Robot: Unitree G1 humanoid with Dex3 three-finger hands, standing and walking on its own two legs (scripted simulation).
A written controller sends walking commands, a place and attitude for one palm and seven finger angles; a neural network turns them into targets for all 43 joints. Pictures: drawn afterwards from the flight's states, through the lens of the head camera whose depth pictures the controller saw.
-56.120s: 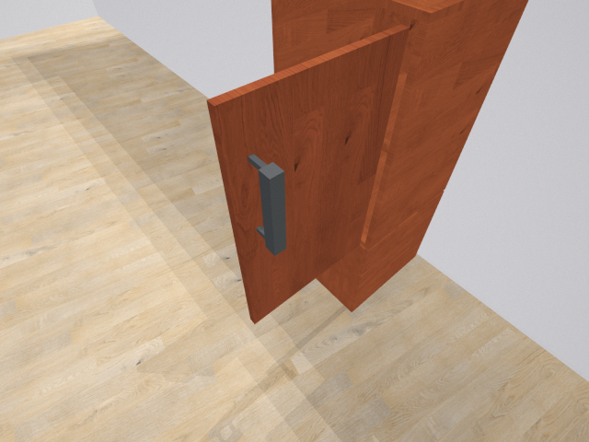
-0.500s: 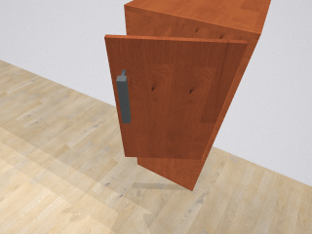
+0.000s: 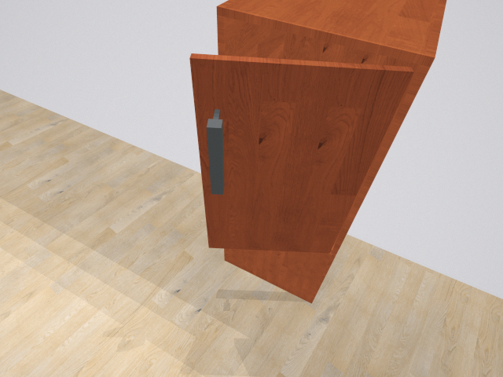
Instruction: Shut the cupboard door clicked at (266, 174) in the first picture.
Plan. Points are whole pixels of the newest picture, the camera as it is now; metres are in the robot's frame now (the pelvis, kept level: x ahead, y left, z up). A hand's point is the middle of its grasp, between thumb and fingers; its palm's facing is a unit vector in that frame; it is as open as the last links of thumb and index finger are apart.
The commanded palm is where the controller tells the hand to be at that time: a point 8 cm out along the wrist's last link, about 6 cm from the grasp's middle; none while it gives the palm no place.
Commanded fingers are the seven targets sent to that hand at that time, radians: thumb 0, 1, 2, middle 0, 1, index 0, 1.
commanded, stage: look again from close up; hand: left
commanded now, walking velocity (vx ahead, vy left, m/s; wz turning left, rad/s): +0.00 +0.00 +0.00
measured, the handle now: (217, 153) +0.51 +0.11 +0.06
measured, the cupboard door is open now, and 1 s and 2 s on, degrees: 26 26 26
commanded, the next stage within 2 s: shuffle to correct the standing spot in 0.42 s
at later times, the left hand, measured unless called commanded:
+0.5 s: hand out of the picture +0.02 +0.15 -0.18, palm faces +0.01 -0.98 -0.18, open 7.3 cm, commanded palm none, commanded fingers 0.00 0.90 0.90 -0.20 -0.30 -0.20 -0.30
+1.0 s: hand out of the picture +0.02 +0.09 -0.19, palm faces +0.08 -0.99 -0.13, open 7.4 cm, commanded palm none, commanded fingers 0.00 0.90 0.90 -0.20 -0.30 -0.20 -0.30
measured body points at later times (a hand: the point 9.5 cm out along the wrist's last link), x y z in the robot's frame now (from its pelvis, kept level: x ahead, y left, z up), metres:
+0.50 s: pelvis +0.02 -0.02 +0.00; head +0.02 -0.01 +0.45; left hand +0.02 +0.20 -0.16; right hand +0.04 -0.25 -0.15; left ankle +0.01 +0.06 -0.74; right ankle +0.02 -0.18 -0.74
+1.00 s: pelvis +0.07 -0.06 -0.01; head +0.09 -0.04 +0.44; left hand +0.02 +0.15 -0.18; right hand +0.07 -0.30 -0.16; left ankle +0.04 +0.03 -0.74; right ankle +0.02 -0.18 -0.74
